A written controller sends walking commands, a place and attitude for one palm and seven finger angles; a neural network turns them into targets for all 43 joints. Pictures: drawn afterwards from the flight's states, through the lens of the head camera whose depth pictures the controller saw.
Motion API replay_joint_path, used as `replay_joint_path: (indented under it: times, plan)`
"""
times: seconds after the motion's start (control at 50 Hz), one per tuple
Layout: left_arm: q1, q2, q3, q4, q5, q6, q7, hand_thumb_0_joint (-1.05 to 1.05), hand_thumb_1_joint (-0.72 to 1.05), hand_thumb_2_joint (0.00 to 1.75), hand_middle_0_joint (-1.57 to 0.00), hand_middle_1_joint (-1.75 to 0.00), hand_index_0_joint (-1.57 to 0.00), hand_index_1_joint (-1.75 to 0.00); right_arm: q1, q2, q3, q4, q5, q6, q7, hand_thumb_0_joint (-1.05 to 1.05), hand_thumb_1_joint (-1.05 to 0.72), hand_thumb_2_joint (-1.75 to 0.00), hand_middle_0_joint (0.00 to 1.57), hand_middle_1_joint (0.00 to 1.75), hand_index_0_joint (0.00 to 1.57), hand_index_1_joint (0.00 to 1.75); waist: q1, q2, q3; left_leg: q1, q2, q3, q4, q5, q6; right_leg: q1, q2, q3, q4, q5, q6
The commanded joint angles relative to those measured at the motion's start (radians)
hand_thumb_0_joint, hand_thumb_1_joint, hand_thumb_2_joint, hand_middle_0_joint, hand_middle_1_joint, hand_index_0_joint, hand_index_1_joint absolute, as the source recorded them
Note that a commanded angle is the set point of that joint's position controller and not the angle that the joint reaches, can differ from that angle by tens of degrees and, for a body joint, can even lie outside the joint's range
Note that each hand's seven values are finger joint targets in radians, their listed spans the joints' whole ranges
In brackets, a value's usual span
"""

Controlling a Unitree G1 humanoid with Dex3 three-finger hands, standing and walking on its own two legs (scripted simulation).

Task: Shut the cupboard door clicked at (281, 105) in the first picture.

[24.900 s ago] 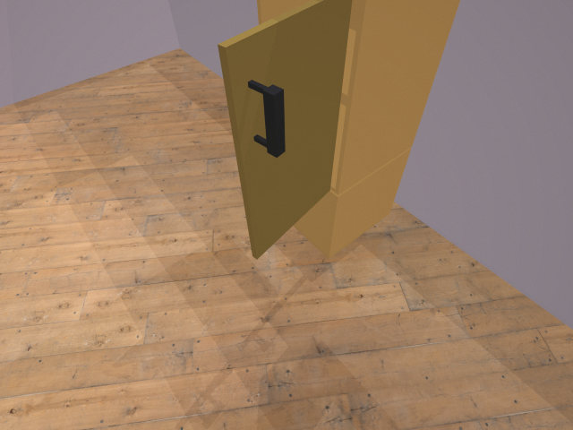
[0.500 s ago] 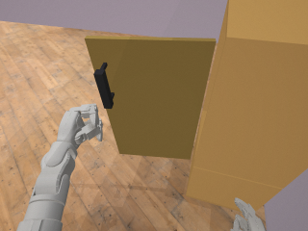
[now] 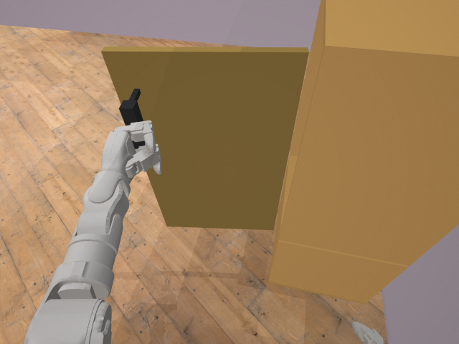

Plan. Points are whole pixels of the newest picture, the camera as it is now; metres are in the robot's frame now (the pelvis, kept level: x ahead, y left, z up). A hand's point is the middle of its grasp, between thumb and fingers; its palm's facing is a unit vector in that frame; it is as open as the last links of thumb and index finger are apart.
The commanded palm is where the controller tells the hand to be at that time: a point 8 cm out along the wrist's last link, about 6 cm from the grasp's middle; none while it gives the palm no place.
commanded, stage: bring the fist close to the handle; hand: left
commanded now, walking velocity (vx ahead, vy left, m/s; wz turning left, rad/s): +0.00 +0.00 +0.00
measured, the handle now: (141, 125) +0.50 +0.19 +0.12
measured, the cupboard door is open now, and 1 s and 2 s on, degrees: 100 92 80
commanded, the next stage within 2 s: push the door shut along its arc in 0.26 s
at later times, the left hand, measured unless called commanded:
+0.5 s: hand (154, 156) +0.40 +0.14 +0.13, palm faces -0.05 -1.00 -0.02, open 3.1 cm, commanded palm +0.39 +0.20 +0.12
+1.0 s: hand (161, 132) +0.46 +0.14 +0.13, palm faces -0.16 -0.99 -0.03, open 3.1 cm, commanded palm +0.47 +0.18 +0.12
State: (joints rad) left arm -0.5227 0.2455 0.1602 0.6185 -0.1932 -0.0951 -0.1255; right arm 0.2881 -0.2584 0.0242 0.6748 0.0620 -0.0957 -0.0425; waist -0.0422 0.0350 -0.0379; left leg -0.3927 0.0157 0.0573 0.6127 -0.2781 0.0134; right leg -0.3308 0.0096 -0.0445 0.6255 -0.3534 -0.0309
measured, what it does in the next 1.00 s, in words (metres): stands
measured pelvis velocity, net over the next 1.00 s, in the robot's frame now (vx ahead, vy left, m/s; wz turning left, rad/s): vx -0.02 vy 0.01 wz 0.02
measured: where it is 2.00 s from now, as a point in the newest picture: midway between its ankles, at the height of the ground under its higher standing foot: outside the picture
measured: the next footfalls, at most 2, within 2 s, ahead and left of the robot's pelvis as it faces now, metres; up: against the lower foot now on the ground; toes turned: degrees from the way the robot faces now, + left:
none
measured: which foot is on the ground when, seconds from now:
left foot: down 0.00-1.00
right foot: down 0.00-1.00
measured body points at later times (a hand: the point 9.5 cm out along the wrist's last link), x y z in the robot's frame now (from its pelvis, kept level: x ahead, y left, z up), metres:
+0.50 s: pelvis -0.01 +0.00 +0.00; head +0.01 -0.01 +0.45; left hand +0.40 +0.20 +0.13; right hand +0.11 -0.25 -0.11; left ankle +0.02 +0.11 -0.73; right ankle -0.02 -0.10 -0.73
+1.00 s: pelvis -0.02 +0.01 -0.01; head +0.04 +0.01 +0.43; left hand +0.46 +0.19 +0.14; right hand +0.00 -0.27 -0.13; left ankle +0.02 +0.11 -0.73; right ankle -0.02 -0.10 -0.73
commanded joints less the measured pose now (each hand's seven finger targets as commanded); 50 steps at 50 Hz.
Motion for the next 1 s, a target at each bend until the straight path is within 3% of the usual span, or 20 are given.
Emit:
replay_joint_path:
  times: [0.0, 0.08, 0.14, 0.18, 0.24, 0.3, 0.32, 0.34, 0.38, 0.4, 0.46, 0.5, 0.62, 0.68, 0.78, 0.84, 0.86, 0.9, 0.92, 0.98]
  plan:
    - [-0.332, 0.183, 0.069, -0.22, -0.009, -0.09, -0.006, 0.0, 0.9, 0.9, -1.3, -1.5, -1.3, -1.5, -0.033, -0.127, -0.05, -0.147, 0.001, -0.035, 0.003, 0.0, -0.9, -0.9, 0.2, 0.3, 0.2, 0.3, 0.025, -0.055, -0.305, 0.19, -0.015, -0.039, -0.042, 0.26, 0.026, 0.053, -0.005, 0.03, -0.081, 0.415, 0.018]
    - [-0.353, 0.217, 0.087, -0.253, -0.013, -0.106, -0.011, 0.0, 0.9, 0.9, -1.3, -1.5, -1.3, -1.5, -0.027, -0.133, -0.054, -0.149, -0.001, -0.026, -0.001, 0.0, -0.9, -0.9, 0.2, 0.3, 0.2, 0.3, 0.023, -0.067, -0.302, 0.184, -0.016, -0.036, -0.044, 0.242, 0.031, 0.065, -0.003, 0.038, -0.089, 0.406, 0.021]
    - [-0.387, 0.18, 0.054, -0.273, -0.02, -0.11, -0.017, 0.0, 0.9, 0.9, -1.3, -1.5, -1.3, -1.5, -0.038, -0.125, -0.051, -0.148, 0.005, -0.029, -0.004, 0.0, -0.9, -0.9, 0.2, 0.3, 0.2, 0.3, 0.007, -0.035, -0.283, 0.196, -0.018, -0.034, -0.049, 0.216, 0.03, 0.038, 0.0, 0.038, -0.098, 0.38, 0.021]
    - [-0.371, 0.217, 0.081, -0.245, -0.02, -0.108, -0.016, 0.0, 0.9, 0.9, -1.3, -1.5, -1.3, -1.5, -0.029, -0.135, -0.053, -0.14, 0.002, -0.027, -0.009, 0.0, -0.9, -0.9, 0.2, 0.3, 0.2, 0.3, 0.007, -0.072, -0.262, 0.182, -0.016, -0.038, -0.049, 0.197, 0.034, 0.034, 0.001, 0.039, -0.106, 0.353, 0.024]
    - [-0.439, 0.173, 0.036, -0.246, -0.021, -0.108, -0.023, 0.0, 0.9, 0.9, -1.3, -1.5, -1.3, -1.5, -0.041, -0.126, -0.049, -0.137, 0.009, -0.027, -0.013, 0.0, -0.9, -0.9, 0.2, 0.3, 0.2, 0.3, -0.007, -0.014, -0.255, 0.203, -0.016, -0.043, -0.054, 0.166, 0.03, -0.006, 0.002, 0.036, -0.111, 0.302, 0.018]
    - [-0.406, 0.19, 0.055, -0.218, -0.026, -0.108, -0.021, 0.0, 0.9, 0.9, -1.3, -1.5, -1.3, -1.5, -0.039, -0.131, -0.05, -0.137, 0.006, -0.03, -0.014, 0.0, -0.9, -0.9, 0.2, 0.3, 0.2, 0.3, 0.003, -0.048, -0.267, 0.19, -0.017, -0.047, -0.053, 0.152, 0.031, 0.006, 0.001, 0.039, -0.112, 0.286, 0.02]
    - [-0.422, 0.155, 0.027, -0.208, -0.026, -0.106, -0.023, 0.0, 0.9, 0.9, -1.3, -1.5, -1.3, -1.5, -0.041, -0.127, -0.047, -0.137, 0.008, -0.03, -0.013, 0.0, -0.9, -0.9, 0.2, 0.3, 0.2, 0.3, -0.005, -0.047, -0.263, 0.198, -0.017, -0.047, -0.053, 0.157, 0.031, -0.005, 0.002, 0.033, -0.111, 0.293, 0.019]
    - [-0.432, 0.162, 0.035, -0.187, -0.026, -0.103, -0.022, 0.0, 0.9, 0.9, -1.3, -1.5, -1.3, -1.5, -0.041, -0.128, -0.047, -0.134, 0.009, -0.031, -0.013, 0.0, -0.9, -0.9, 0.2, 0.3, 0.2, 0.3, -0.005, -0.038, -0.248, 0.191, -0.017, -0.048, -0.05, 0.144, 0.029, -0.02, 0.002, 0.035, -0.113, 0.279, 0.019]
    - [-0.483, 0.197, 0.043, -0.135, -0.017, -0.104, -0.024, 0.0, 0.9, 0.9, -1.3, -1.5, -1.3, -1.5, -0.026, -0.138, -0.046, -0.122, 0.005, -0.026, -0.018, 0.0, -0.9, -0.9, 0.2, 0.3, 0.2, 0.3, -0.026, -0.093, -0.219, 0.167, -0.016, -0.051, -0.048, 0.109, 0.035, -0.037, 0.001, 0.038, -0.123, 0.237, 0.025]
    - [-0.533, 0.213, 0.045, -0.118, -0.012, -0.109, -0.026, 0.0, 0.9, 0.9, -1.3, -1.5, -1.3, -1.5, -0.03, -0.137, -0.043, -0.119, 0.008, -0.023, -0.019, 0.0, -0.9, -0.9, 0.2, 0.3, 0.2, 0.3, -0.03, -0.071, -0.212, 0.158, -0.015, -0.053, -0.051, 0.095, 0.033, -0.049, -0.001, 0.042, -0.121, 0.221, 0.024]
    - [-0.628, 0.22, 0.044, -0.074, -0.008, -0.133, -0.04, 0.0, 0.9, 0.9, -1.3, -1.5, -1.3, -1.5, -0.023, -0.135, -0.042, -0.115, 0.005, -0.025, -0.021, 0.0, -0.9, -0.9, 0.2, 0.3, 0.2, 0.3, -0.033, -0.015, -0.261, 0.182, -0.017, -0.061, -0.043, 0.1, 0.027, -0.058, -0.001, 0.04, -0.105, 0.217, 0.015]
    - [-0.65, 0.222, 0.042, -0.043, -0.009, -0.147, -0.05, 0.0, 0.9, 0.9, -1.3, -1.5, -1.3, -1.5, -0.011, -0.139, -0.043, -0.114, 0.003, -0.027, -0.02, 0.0, -0.9, -0.9, 0.2, 0.3, 0.2, 0.3, -0.037, -0.024, -0.296, 0.194, -0.015, -0.064, -0.034, 0.129, 0.029, -0.055, 0.002, 0.038, -0.092, 0.248, 0.014]
    - [-0.697, 0.253, 0.069, 0.133, -0.006, -0.163, -0.092, 0.0, 0.9, 0.9, -1.3, -1.5, -1.3, -1.5, 0.041, -0.154, -0.048, -0.098, -0.001, -0.025, -0.011, 0.0, -0.9, -0.9, 0.2, 0.3, 0.2, 0.3, -0.047, -0.061, -0.293, 0.138, -0.017, -0.064, -0.012, 0.14, 0.029, -0.074, 0.002, 0.037, -0.069, 0.279, 0.015]
    - [-0.74, 0.215, 0.026, 0.156, -0.007, -0.18, -0.113, 0.0, 0.9, 0.9, -1.3, -1.5, -1.3, -1.5, 0.065, -0.159, -0.053, -0.092, -0.004, -0.022, -0.008, 0.0, -0.9, -0.9, 0.2, 0.3, 0.2, 0.3, -0.068, -0.053, -0.298, 0.156, -0.013, -0.07, -0.001, 0.154, 0.028, -0.107, 0.007, 0.027, -0.061, 0.276, 0.013]
    - [-0.861, 0.253, 0.033, 0.247, -0.003, -0.185, -0.137, 0.0, 0.9, 0.9, -1.3, -1.5, -1.3, -1.5, 0.109, -0.176, -0.06, -0.059, -0.008, -0.021, -0.015, 0.0, -0.9, -0.9, 0.2, 0.3, 0.2, 0.3, -0.109, -0.071, -0.278, 0.111, -0.011, -0.078, 0.012, 0.084, 0.031, -0.171, 0.009, 0.032, -0.064, 0.194, 0.018]
    - [-0.929, 0.245, 0.019, 0.277, -0.001, -0.191, -0.152, 0.0, 0.9, 0.9, -1.3, -1.5, -1.3, -1.5, 0.128, -0.183, -0.063, -0.042, -0.009, -0.03, -0.014, 0.0, -0.9, -0.9, 0.2, 0.3, 0.2, 0.3, -0.122, -0.004, -0.302, 0.133, -0.007, -0.094, 0.019, 0.068, 0.024, -0.234, 0.012, 0.028, -0.053, 0.151, 0.013]
    - [-0.951, 0.203, -0.023, 0.289, -0.001, -0.19, -0.16, 0.0, 0.9, 0.9, -1.3, -1.5, -1.3, -1.5, 0.134, -0.181, -0.061, -0.036, -0.009, -0.033, -0.013, 0.0, -0.9, -0.9, 0.2, 0.3, 0.2, 0.3, -0.14, 0.0, -0.299, 0.14, -0.007, -0.097, 0.023, 0.071, 0.024, -0.256, 0.013, 0.025, -0.05, 0.15, 0.013]
    - [-0.987, 0.223, -0.011, 0.326, 0.002, -0.195, -0.164, 0.0, 0.9, 0.9, -1.3, -1.5, -1.3, -1.5, 0.156, -0.19, -0.065, -0.019, -0.015, -0.036, -0.015, 0.0, -0.9, -0.9, 0.2, 0.3, 0.2, 0.3, -0.152, -0.033, -0.304, 0.12, -0.005, -0.107, 0.032, 0.058, 0.026, -0.271, 0.015, 0.025, -0.045, 0.134, 0.015]
    - [-1.016, 0.226, -0.011, 0.32, 0.001, -0.197, -0.168, 0.0, 0.9, 0.9, -1.3, -1.5, -1.3, -1.5, 0.163, -0.193, -0.067, -0.017, -0.016, -0.041, -0.014, 0.0, -0.9, -0.9, 0.2, 0.3, 0.2, 0.3, -0.156, -0.003, -0.324, 0.132, -0.004, -0.107, 0.035, 0.062, 0.025, -0.284, 0.015, 0.026, -0.041, 0.131, 0.015]
    - [-1.056, 0.271, 0.012, 0.362, 0.006, -0.198, -0.176, 0.0, 0.9, 0.9, -1.3, -1.5, -1.3, -1.5, 0.192, -0.204, -0.068, 0.004, -0.023, -0.041, -0.018, 0.0, -0.9, -0.9, 0.2, 0.3, 0.2, 0.3, -0.169, -0.01, -0.344, 0.113, -0.002, -0.115, 0.05, 0.054, 0.027, -0.298, 0.015, 0.022, -0.03, 0.115, 0.014]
